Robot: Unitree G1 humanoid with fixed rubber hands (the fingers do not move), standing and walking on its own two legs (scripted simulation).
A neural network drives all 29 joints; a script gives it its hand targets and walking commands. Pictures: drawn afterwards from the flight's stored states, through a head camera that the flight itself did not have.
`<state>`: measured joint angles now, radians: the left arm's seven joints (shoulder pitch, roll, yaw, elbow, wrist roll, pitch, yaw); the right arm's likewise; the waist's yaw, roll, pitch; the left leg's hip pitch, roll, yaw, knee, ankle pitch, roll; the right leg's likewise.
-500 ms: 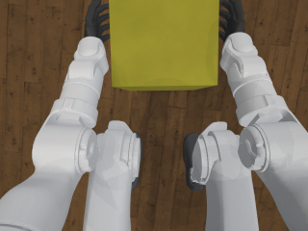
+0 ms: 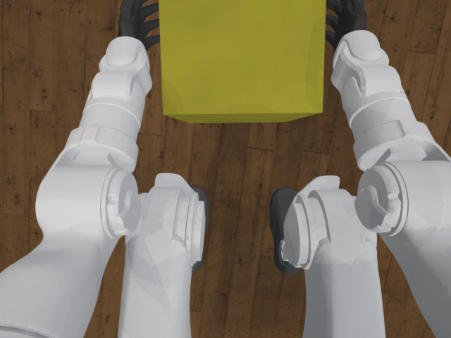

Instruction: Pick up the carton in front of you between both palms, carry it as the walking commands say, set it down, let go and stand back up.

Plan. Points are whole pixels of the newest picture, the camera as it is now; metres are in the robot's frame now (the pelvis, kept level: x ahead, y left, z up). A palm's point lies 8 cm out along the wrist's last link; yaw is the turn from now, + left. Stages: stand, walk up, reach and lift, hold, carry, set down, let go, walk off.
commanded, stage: set down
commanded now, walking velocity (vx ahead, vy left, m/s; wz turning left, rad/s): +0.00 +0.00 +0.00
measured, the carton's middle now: (238, 60) +0.51 +0.01 -0.23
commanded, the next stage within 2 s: let go in 1.64 s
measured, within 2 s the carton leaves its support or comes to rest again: neither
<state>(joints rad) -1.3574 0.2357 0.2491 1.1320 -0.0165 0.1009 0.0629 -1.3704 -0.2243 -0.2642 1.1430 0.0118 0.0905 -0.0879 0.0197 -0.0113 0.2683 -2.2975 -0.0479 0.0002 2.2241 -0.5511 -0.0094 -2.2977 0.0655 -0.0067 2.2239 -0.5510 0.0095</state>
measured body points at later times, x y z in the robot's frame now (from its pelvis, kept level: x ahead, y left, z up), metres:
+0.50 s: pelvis +0.00 +0.00 +0.00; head +0.36 +0.01 +0.27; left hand +0.51 +0.21 -0.19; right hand +0.52 -0.18 -0.19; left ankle +0.12 +0.11 -0.32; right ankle +0.12 -0.11 -0.32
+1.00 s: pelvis +0.01 +0.00 +0.09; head +0.33 +0.01 +0.40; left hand +0.53 +0.21 -0.04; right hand +0.54 -0.18 -0.04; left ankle +0.12 +0.11 -0.32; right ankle +0.12 -0.11 -0.32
